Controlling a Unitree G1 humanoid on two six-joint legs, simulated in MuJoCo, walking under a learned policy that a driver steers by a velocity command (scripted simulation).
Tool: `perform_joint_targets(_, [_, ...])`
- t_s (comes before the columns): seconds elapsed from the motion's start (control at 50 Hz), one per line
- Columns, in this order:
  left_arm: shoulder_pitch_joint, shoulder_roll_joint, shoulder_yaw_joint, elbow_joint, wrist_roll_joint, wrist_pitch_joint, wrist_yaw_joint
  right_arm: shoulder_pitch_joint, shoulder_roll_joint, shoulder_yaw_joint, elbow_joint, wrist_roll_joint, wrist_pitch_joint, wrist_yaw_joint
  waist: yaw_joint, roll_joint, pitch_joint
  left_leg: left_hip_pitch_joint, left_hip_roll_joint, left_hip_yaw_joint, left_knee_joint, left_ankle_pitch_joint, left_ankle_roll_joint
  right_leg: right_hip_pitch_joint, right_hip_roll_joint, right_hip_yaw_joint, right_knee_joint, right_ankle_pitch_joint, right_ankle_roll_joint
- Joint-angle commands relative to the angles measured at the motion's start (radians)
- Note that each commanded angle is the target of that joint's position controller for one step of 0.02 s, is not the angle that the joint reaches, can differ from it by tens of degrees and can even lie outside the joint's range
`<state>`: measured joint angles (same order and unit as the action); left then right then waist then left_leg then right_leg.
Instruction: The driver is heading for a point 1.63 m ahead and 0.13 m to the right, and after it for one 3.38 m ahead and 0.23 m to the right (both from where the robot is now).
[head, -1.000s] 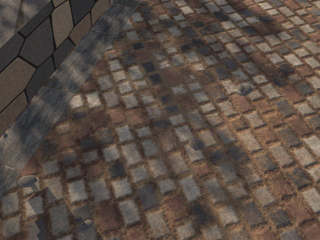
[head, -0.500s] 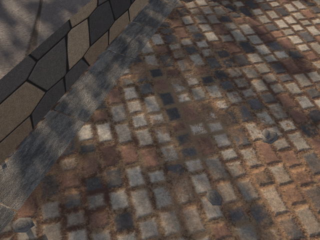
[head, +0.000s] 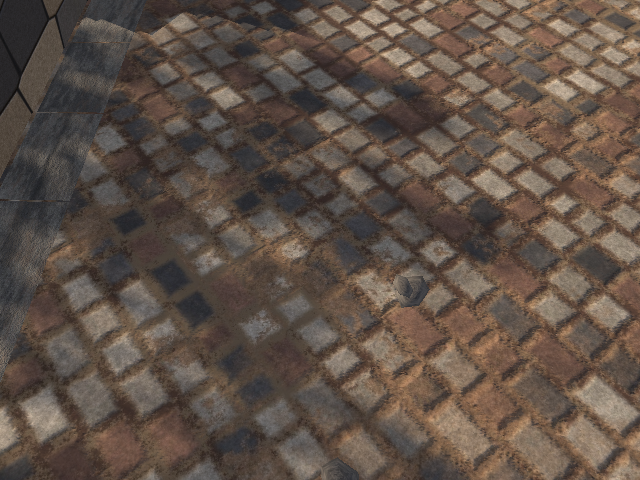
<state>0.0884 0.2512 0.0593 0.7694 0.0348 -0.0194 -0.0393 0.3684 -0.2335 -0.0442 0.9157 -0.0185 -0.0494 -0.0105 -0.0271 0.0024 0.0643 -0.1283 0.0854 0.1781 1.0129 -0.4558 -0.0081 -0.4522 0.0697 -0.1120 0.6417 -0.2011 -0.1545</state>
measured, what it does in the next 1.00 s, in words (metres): walks ahead, turning right: left foot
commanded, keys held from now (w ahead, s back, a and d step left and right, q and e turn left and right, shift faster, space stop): w+e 0.28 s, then w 0.72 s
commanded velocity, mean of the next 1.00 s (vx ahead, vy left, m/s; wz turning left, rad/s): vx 0.50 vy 0.00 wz -0.29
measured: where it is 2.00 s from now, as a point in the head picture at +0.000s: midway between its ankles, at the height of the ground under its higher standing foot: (415, 232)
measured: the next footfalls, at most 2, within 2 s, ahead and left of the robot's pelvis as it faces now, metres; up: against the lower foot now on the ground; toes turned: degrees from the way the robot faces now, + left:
left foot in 0.48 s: +0.46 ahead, +0.07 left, +0.00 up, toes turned -14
right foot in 1.02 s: +0.66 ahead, -0.20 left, +0.00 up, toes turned -19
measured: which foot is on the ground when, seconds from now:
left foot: up 0.00-0.46, down 0.48-1.00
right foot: down 0.00-0.50, up 0.52-1.00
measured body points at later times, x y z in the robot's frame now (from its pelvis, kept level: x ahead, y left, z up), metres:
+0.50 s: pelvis +0.28 +0.01 +0.01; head +0.31 +0.00 +0.46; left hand +0.32 +0.30 -0.12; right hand +0.44 -0.26 -0.08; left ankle +0.42 +0.08 -0.72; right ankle +0.09 -0.04 -0.71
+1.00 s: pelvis +0.53 -0.06 +0.02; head +0.56 -0.08 +0.47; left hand +0.80 +0.08 -0.07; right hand +0.41 -0.29 -0.12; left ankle +0.42 +0.08 -0.71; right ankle +0.62 -0.19 -0.71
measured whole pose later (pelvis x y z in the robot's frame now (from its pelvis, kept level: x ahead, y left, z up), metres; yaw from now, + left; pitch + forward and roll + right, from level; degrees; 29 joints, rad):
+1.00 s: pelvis +0.53 -0.06 +0.02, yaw -16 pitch +1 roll +2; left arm 0.03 0.23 0.00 0.75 0.03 -0.05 -0.03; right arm 0.46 -0.23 -0.03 0.96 -0.01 -0.07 0.01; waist -0.08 -0.02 0.04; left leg 0.08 -0.05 0.04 0.26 -0.36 0.03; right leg -0.48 -0.02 -0.06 0.53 -0.12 -0.07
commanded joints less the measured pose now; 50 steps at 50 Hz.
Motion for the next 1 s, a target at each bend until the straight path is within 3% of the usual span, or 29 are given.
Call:
perform_joint_targets(0.02, [0.261,0.231,0.072,0.027,-0.027,0.011,0.031,-0.123,-0.124,-0.019,-0.173,0.008,-0.046,0.014,0.113,-0.026,-0.151,-0.631,-0.015,-0.207,0.391,0.079,0.011,0.59,-0.381,0.634,-0.367,0.077,-0.234])
perform_joint_targets(0.04, [0.221,0.179,0.058,0.028,-0.027,0.006,0.034,-0.099,-0.12,-0.018,-0.157,0.007,-0.05,0.011,0.062,0.029,-0.078,-0.57,0.02,-0.206,0.281,0.122,0.012,0.461,-0.327,0.537,-0.381,0.188,-0.183])
perform_joint_targets(0.06, [0.187,0.151,0.048,0.027,-0.033,-0.002,0.038,-0.093,-0.12,-0.019,-0.156,-0.011,-0.037,0.01,0.027,0.027,-0.052,-0.511,0.036,-0.212,0.218,0.129,0.003,0.377,-0.274,0.466,-0.39,0.265,-0.154])
perform_joint_targets(0.08, [0.163,0.132,0.041,0.018,-0.035,-0.01,0.039,-0.062,-0.115,-0.017,-0.147,-0.026,-0.018,0.012,0.003,0.013,-0.065,-0.452,0.042,-0.213,0.18,0.137,-0.009,0.33,-0.24,0.416,-0.402,0.312,-0.141])
perform_joint_targets(0.12, [0.187,0.143,0.04,0.022,-0.039,-0.031,0.033,-0.06,-0.102,-0.016,-0.154,-0.034,0.012,0.02,-0.007,0.0,-0.079,-0.432,0.036,-0.196,0.126,0.148,-0.029,0.298,-0.207,0.38,-0.412,0.383,-0.142])
perform_joint_targets(0.16, [0.223,0.168,0.046,0.028,-0.037,-0.038,0.031,-0.117,-0.093,-0.013,-0.177,-0.031,0.023,0.024,0.006,-0.013,-0.063,-0.469,0.033,-0.183,0.051,0.211,-0.045,0.283,-0.184,0.368,-0.431,0.357,-0.131])
perform_joint_targets(0.26, [0.328,0.172,0.047,0.04,-0.036,-0.034,0.034,-0.314,-0.099,-0.008,-0.244,-0.025,0.023,0.029,0.081,-0.054,-0.029,-0.575,0.011,-0.187,-0.173,0.384,-0.058,0.37,-0.167,0.404,-0.428,0.325,-0.088])
perform_joint_targets(0.38, [0.409,0.163,0.037,0.061,-0.023,-0.039,0.049,-0.444,-0.091,0.009,-0.293,-0.016,0.0,0.043,0.131,-0.071,-0.018,-0.53,-0.04,-0.163,-0.387,0.443,-0.012,0.491,-0.2,0.415,-0.369,0.474,-0.064])
perform_joint_targets(0.44, [0.356,0.189,0.037,0.057,-0.019,-0.047,0.057,-0.332,-0.126,-0.003,-0.266,-0.013,-0.011,0.036,0.062,-0.088,-0.033,-0.318,-0.083,-0.158,-0.479,0.357,0.044,0.476,-0.219,0.41,-0.298,0.646,-0.017])
perform_joint_targets(0.46, [0.343,0.199,0.037,0.06,-0.017,-0.049,0.055,-0.231,-0.148,-0.014,-0.233,-0.012,-0.017,0.026,0.018,-0.082,-0.079,-0.192,-0.116,-0.143,-0.504,0.315,0.064,0.475,-0.199,0.391,-0.189,0.767,-0.002])
perform_joint_targets(0.48, [0.332,0.194,0.034,0.063,-0.018,-0.052,0.05,-0.091,-0.171,-0.025,-0.194,-0.015,-0.027,0.014,-0.054,-0.044,-0.155,-0.008,-0.099,-0.153,-0.558,0.342,0.091,0.426,-0.149,0.342,-0.006,0.749,0.018])
perform_joint_targets(0.5, [0.343,0.132,0.015,0.035,-0.022,-0.058,0.044,0.067,-0.236,-0.04,-0.182,-0.035,-0.034,-0.003,-0.106,0.049,-0.289,0.222,0.114,-0.388,-0.57,0.197,0.143,0.277,-0.095,0.299,0.272,0.458,0.037])
perform_joint_targets(0.52, [0.488,0.068,0.007,0.033,-0.052,-0.054,0.04,0.087,-0.33,-0.067,-0.16,-0.041,-0.024,0.002,-0.029,0.309,-0.364,0.407,0.341,-0.877,-0.691,0.156,0.281,-0.027,0.095,0.206,0.568,-0.275,0.079])
perform_joint_targets(0.54, [0.437,0.141,0.012,0.054,-0.014,-0.047,0.048,0.015,-0.237,-0.051,-0.169,-0.01,-0.013,0.014,-0.01,0.132,-0.25,0.303,0.31,-0.926,-0.741,0.06,0.267,-0.127,0.027,0.262,0.641,-0.275,0.064])
perform_joint_targets(0.56, [0.351,0.142,0.014,0.043,-0.012,-0.046,0.04,-0.067,-0.169,-0.035,-0.181,-0.001,-0.013,0.018,0.004,0.045,-0.126,0.168,0.271,-0.752,-0.75,0.079,0.252,-0.131,-0.012,0.259,0.622,-0.186,0.066])
perform_joint_targets(0.58, [0.3,0.126,0.008,0.032,-0.012,-0.047,0.034,-0.103,-0.131,-0.025,-0.177,-0.008,-0.017,0.021,0.013,0.009,-0.078,0.087,0.22,-0.634,-0.772,0.185,0.23,-0.117,-0.043,0.245,0.578,-0.138,0.069])
perform_joint_targets(0.62, [0.288,0.11,0.003,0.028,0.001,-0.031,0.02,-0.099,-0.109,-0.014,-0.148,-0.004,-0.028,0.017,0.042,0.076,-0.055,0.008,0.144,-0.478,-0.804,0.342,0.195,-0.071,-0.081,0.22,0.506,-0.116,0.085])
perform_joint_targets(0.68, [0.272,0.09,-0.005,0.029,0.009,-0.015,0.009,-0.042,-0.122,-0.017,-0.106,0.01,-0.051,0.024,0.052,0.089,-0.062,0.005,0.125,-0.395,-0.836,0.481,0.21,-0.086,-0.096,0.18,0.457,-0.087,0.106])
perform_joint_targets(0.76, [0.095,0.07,-0.021,-0.024,0.008,-0.014,0.0,0.013,-0.125,-0.018,-0.068,0.013,-0.049,0.025,0.021,0.075,-0.01,0.028,0.099,-0.318,-0.899,0.496,0.217,-0.199,-0.15,0.121,0.295,0.04,0.141])
perform_joint_targets(0.84, [-0.047,0.04,-0.041,-0.061,-0.002,-0.022,-0.004,0.067,-0.138,-0.021,-0.034,0.013,-0.047,0.026,-0.015,0.077,0.0,0.043,0.075,-0.248,-0.887,0.583,0.194,-0.14,-0.14,0.069,0.067,0.154,0.147])
perform_joint_targets(0.9, [-0.103,0.053,-0.042,-0.077,-0.006,-0.025,0.001,0.103,-0.149,-0.022,-0.01,0.008,-0.043,0.023,-0.029,0.079,0.004,0.098,0.106,-0.248,-0.853,0.641,0.186,-0.1,-0.121,0.054,-0.022,0.153,0.127])
perform_joint_targets(0.96, [-0.086,0.074,-0.033,-0.077,-0.003,-0.032,0.009,0.093,-0.164,-0.026,0.005,0.003,-0.035,0.015,-0.003,0.08,0.001,0.16,0.141,-0.252,-0.777,0.771,0.172,-0.034,-0.096,0.051,-0.084,0.067,0.086])
perform_joint_targets(0.98, [-0.026,0.084,-0.026,-0.058,0.0,-0.037,0.015,0.082,-0.17,-0.027,0.008,0.003,-0.032,0.012,0.028,0.079,-0.027,0.169,0.136,-0.239,-0.698,0.889,0.16,0.051,-0.07,0.042,-0.116,0.036,0.069])
perform_joint_targets(1.0, [0.102,0.097,-0.016,-0.012,0.007,-0.046,0.022,0.073,-0.168,-0.025,0.011,0.006,-0.026,0.012,0.086,0.05,-0.092,0.148,0.102,-0.203,-0.542,0.96,0.142,0.212,-0.042,0.029,-0.185,0.055,0.046])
